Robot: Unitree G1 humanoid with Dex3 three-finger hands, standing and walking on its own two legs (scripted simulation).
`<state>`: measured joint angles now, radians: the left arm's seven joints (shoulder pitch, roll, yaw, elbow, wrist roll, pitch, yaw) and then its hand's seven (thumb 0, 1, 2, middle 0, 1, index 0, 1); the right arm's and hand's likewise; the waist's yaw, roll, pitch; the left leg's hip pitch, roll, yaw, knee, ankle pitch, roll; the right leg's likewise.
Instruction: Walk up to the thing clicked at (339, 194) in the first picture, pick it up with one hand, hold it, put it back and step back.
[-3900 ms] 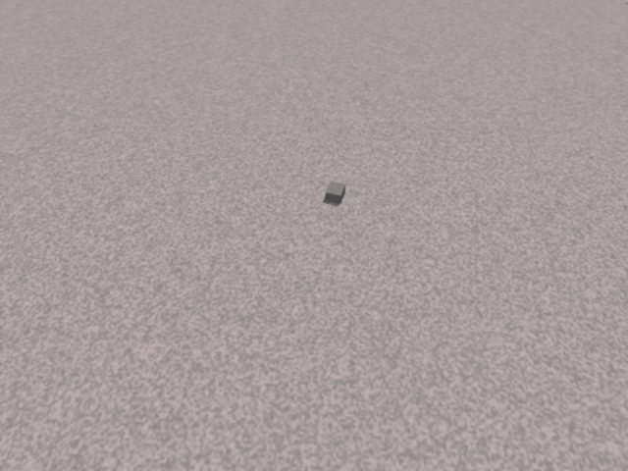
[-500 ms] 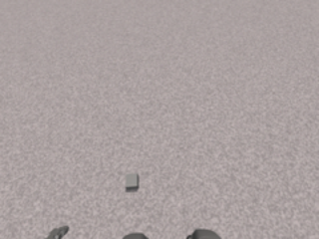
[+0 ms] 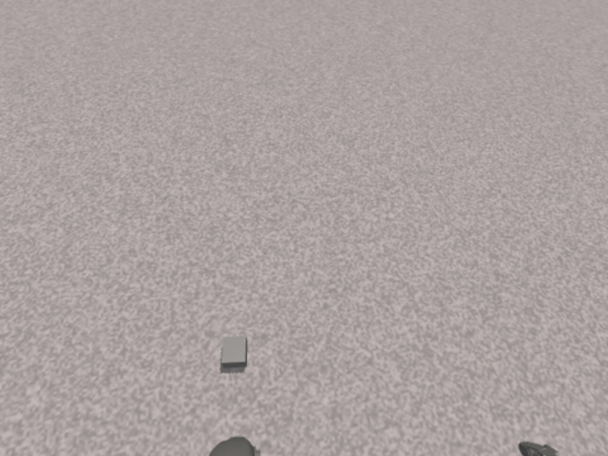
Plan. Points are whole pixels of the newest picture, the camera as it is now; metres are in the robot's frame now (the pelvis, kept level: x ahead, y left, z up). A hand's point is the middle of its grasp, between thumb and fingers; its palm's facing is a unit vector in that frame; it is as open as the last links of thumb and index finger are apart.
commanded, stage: walk up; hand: left
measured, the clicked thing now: (234, 351) +0.49 +0.20 -0.73
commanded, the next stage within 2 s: none
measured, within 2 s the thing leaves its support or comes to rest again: neither
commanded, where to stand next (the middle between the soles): +0.06 -0.02 m, yaw +3 degrees
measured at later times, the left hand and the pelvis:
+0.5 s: hand out of the picture +0.11 +0.24 -0.13, palm faces +0.02 -0.95 -0.32, open 7.4 cm; pelvis +0.02 -0.01 +0.02, yaw +1 degrees
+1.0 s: hand out of the picture +0.10 +0.25 -0.13, palm faces +0.03 -0.95 -0.32, open 7.4 cm; pelvis +0.03 -0.01 +0.03, yaw +2 degrees
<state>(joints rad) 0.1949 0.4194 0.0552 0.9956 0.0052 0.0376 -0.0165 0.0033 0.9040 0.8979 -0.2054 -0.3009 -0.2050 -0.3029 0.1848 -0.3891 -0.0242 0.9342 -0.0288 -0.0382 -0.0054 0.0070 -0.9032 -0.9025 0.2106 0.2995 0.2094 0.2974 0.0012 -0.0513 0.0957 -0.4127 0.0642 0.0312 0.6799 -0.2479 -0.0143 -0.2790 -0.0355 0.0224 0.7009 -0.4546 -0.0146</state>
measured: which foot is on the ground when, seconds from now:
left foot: down 0.00-1.00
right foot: down 0.00-1.00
